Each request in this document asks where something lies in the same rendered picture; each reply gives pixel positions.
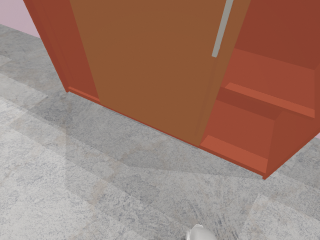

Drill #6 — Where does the handle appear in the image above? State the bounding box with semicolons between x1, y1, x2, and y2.
212;0;234;58

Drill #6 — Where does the robot right thigh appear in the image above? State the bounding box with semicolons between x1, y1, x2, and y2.
185;227;217;240

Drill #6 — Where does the right robot shin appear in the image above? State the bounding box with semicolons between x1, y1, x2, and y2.
193;224;204;228

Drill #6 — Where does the wardrobe door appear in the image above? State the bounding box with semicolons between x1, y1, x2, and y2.
32;0;99;99
69;0;251;147

